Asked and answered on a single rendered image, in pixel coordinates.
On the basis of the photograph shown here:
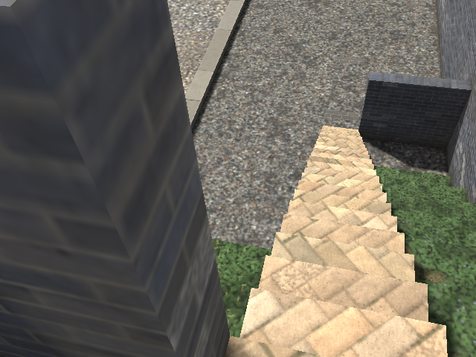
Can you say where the stairs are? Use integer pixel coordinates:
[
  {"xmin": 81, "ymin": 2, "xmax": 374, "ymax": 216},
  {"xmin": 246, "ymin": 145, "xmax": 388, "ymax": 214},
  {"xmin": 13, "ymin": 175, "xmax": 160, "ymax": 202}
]
[{"xmin": 240, "ymin": 126, "xmax": 448, "ymax": 357}]

